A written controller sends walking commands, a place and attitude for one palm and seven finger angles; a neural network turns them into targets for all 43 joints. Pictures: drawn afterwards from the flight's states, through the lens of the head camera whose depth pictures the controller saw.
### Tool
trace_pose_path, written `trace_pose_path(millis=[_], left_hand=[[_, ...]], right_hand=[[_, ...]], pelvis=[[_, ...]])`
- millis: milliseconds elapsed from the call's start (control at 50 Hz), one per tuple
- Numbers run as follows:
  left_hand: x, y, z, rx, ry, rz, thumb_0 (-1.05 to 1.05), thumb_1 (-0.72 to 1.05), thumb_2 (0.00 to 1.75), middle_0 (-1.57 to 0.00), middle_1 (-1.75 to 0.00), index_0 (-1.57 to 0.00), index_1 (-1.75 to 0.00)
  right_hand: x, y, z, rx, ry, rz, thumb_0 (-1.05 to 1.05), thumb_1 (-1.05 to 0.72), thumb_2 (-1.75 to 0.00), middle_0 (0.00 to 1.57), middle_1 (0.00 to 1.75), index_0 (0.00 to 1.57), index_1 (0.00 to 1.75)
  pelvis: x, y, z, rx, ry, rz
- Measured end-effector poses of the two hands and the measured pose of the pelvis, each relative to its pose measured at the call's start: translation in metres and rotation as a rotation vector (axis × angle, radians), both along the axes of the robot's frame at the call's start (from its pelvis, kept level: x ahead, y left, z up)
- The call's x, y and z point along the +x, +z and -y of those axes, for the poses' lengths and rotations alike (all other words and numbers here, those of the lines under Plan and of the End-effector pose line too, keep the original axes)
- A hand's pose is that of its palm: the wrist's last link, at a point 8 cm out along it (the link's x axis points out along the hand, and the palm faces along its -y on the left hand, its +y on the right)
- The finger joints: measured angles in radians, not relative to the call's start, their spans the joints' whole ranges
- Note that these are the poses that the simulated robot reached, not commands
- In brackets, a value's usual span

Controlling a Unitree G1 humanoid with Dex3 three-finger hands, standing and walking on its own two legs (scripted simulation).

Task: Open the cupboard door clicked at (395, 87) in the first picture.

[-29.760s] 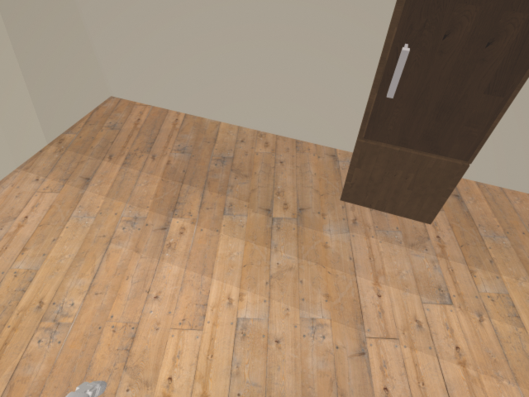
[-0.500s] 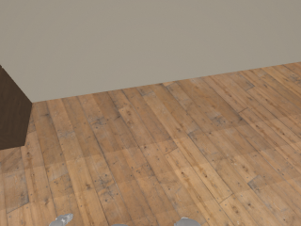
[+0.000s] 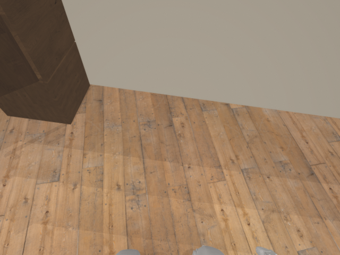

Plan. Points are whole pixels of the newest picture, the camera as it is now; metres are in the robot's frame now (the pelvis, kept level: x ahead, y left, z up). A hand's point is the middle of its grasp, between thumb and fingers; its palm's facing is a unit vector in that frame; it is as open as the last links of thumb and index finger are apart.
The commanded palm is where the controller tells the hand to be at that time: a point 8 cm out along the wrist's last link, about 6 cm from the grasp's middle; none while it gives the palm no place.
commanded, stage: turn to face it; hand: left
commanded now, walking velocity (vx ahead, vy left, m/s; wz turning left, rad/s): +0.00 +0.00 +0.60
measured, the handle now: out of the picture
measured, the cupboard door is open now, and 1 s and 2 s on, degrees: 48 48 48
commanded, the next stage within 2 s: take the last steps up to it in 1.08 s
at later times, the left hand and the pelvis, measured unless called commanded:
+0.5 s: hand out of the picture +0.03 +0.16 -0.14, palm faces +0.29 -0.92 -0.25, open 7.4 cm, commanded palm none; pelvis +0.01 -0.05 +0.01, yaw +18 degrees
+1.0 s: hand out of the picture -0.02 +0.15 -0.15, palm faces +0.53 -0.79 -0.30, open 7.4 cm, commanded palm none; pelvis +0.02 -0.08 +0.00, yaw +32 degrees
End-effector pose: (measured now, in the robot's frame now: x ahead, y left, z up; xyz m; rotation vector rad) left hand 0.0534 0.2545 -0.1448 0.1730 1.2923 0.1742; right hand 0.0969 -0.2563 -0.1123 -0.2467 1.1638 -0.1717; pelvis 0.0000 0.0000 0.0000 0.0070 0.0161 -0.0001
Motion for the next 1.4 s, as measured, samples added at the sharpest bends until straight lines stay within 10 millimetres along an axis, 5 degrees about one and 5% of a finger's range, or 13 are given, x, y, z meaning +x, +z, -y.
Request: trace_pose_path(millis=[140,260,400,520,660,820,980,1100,1220,1320,1400], left_hand=[[0.005,0.023,-0.006,0.039,0.061,0.059,0.01,0.91,0.9,-0.2,-0.29,-0.19,-0.3],[0.012,0.034,0.012,0.092,0.092,0.145,0.01,0.91,0.9,-0.2,-0.29,-0.19,-0.3],[-0.021,0.042,0.042,0.087,0.166,0.119,0.01,0.91,0.9,-0.2,-0.3,-0.2,-0.3],[-0.056,0.03,0.056,0.031,0.27,0.08,0.01,0.91,0.9,-0.2,-0.3,-0.2,-0.3],[-0.106,0.0,0.04,0.003,0.412,0.014,0.01,0.91,0.9,-0.21,-0.3,-0.2,-0.3],[-0.11,0.022,0.032,0.053,0.487,0.04,0.01,0.91,0.9,-0.2,-0.29,-0.19,-0.3],[-0.101,0.032,0.063,0.118,0.513,0.096,0.01,0.91,0.9,-0.2,-0.29,-0.19,-0.3],[-0.118,0.036,0.102,0.067,0.576,0.057,0.01,0.91,0.9,-0.2,-0.3,-0.2,-0.3],[-0.143,0.023,0.126,-0.006,0.653,0.021,0.01,0.91,0.9,-0.2,-0.3,-0.2,-0.3],[-0.174,0.0,0.13,-0.066,0.736,-0.023,0.01,0.91,0.9,-0.2,-0.3,-0.2,-0.3],[-0.181,0.004,0.12,-0.075,0.746,-0.058,0.01,0.91,0.9,-0.2,-0.3,-0.2,-0.3]], right_hand=[[0.002,0.001,-0.002,0.02,0.061,-0.047,0.0,-0.91,-0.9,0.2,0.3,0.21,0.3],[0.008,-0.02,0.019,0.059,0.093,-0.079,0.0,-0.9,-0.9,0.21,0.3,0.21,0.3],[0.037,-0.018,0.033,0.065,0.158,-0.088,0.0,-0.91,-0.9,0.2,0.3,0.2,0.3],[0.069,-0.005,0.016,0.05,0.268,-0.072,0.0,-0.91,-0.9,0.2,0.3,0.2,0.3],[0.107,-0.004,-0.024,0.012,0.42,0.013,0.0,-0.91,-0.9,0.2,0.3,0.2,0.3],[0.104,-0.001,-0.033,0.018,0.493,-0.032,0.0,-0.91,-0.9,0.2,0.3,0.2,0.3],[0.117,-0.028,-0.013,0.073,0.512,-0.082,0.0,-0.9,-0.9,0.2,0.3,0.21,0.3],[0.131,-0.018,-0.011,0.067,0.544,-0.102,0.0,-0.91,-0.9,0.2,0.3,0.2,0.3],[0.14,-0.007,-0.03,0.041,0.612,-0.094,0.0,-0.91,-0.9,0.2,0.3,0.2,0.3],[0.14,-0.007,-0.054,0.015,0.685,-0.056,0.0,-0.91,-0.9,0.2,0.3,0.2,0.3],[0.125,-0.003,-0.059,0.011,0.695,-0.07,0.0,-0.91,-0.9,0.2,0.3,0.2,0.3]], pelvis=[[0.0,0.011,0.011,-0.016,0.069,-0.003],[0.003,0.003,0.037,0.003,0.144,-0.006],[0.004,0.011,0.05,0.022,0.238,0.018],[0.006,0.014,0.05,0.034,0.325,0.013],[0.004,-0.004,0.036,0.013,0.417,0.008],[0.007,0.01,0.047,-0.008,0.485,0.008],[0.021,0.0,0.074,0.013,0.552,0.017],[0.026,0.012,0.08,0.034,0.608,0.025],[0.025,0.015,0.077,0.032,0.65,0.018],[0.018,0.003,0.064,0.007,0.688,0.021],[0.02,0.009,0.057,0.002,0.699,0.019]])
